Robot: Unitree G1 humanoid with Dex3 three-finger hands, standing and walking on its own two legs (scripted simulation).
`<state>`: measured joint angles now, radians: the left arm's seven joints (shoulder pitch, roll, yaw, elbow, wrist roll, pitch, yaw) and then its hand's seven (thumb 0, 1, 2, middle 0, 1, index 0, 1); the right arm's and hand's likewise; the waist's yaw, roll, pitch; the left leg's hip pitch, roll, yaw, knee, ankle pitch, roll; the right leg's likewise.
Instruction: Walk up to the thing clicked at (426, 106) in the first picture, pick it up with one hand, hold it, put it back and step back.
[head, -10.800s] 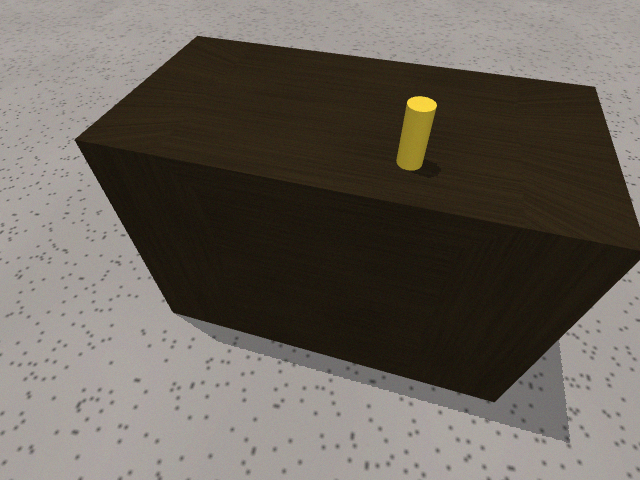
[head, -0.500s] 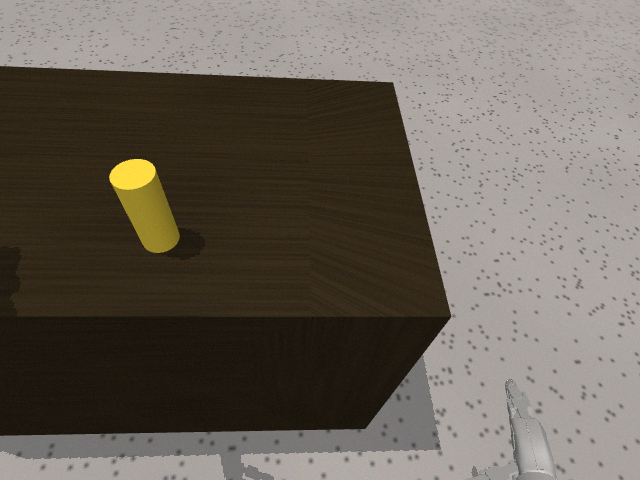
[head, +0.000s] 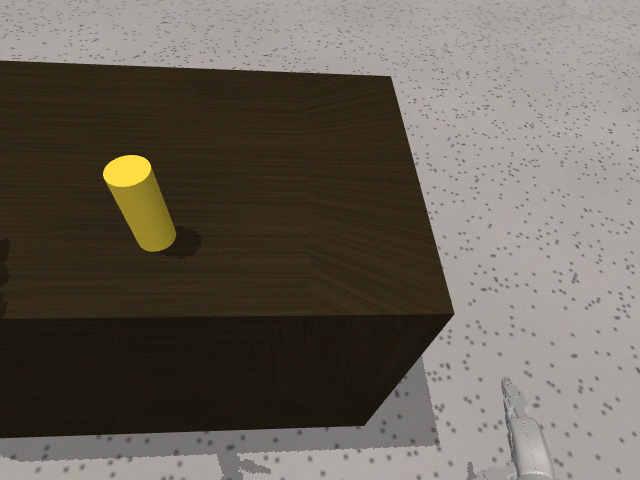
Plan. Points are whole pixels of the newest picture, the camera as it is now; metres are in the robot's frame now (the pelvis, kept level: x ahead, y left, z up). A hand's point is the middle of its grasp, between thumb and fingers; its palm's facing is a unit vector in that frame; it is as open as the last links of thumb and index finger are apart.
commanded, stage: go down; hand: left
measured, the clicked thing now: (143, 207) +0.45 +0.22 +0.06
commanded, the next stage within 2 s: approach in 0.16 s
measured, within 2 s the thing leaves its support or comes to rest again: neither
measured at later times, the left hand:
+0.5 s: hand out of the picture +0.37 +0.39 +0.15, palm faces +0.20 -0.98 +0.00, open 17.4 cm
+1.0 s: hand (116, 211) +0.45 +0.26 +0.06, palm faces +0.14 -0.99 +0.05, open 17.2 cm
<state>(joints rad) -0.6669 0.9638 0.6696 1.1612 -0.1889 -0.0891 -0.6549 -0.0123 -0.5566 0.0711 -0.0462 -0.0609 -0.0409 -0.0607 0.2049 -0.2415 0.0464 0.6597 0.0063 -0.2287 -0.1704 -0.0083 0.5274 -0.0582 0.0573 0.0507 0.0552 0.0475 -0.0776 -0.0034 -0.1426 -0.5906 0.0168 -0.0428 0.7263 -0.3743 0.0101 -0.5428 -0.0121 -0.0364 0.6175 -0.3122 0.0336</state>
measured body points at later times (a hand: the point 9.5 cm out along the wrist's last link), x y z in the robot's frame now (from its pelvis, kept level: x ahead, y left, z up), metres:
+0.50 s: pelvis +0.00 +0.00 +0.00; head +0.05 +0.03 +0.44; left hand +0.35 +0.45 +0.15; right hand +0.15 -0.25 -0.08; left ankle -0.02 +0.11 -0.72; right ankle -0.01 -0.15 -0.72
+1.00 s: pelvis -0.02 +0.00 -0.03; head +0.08 +0.03 +0.40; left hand +0.44 +0.31 +0.06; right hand +0.11 -0.27 -0.07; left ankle -0.02 +0.11 -0.72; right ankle -0.02 -0.15 -0.72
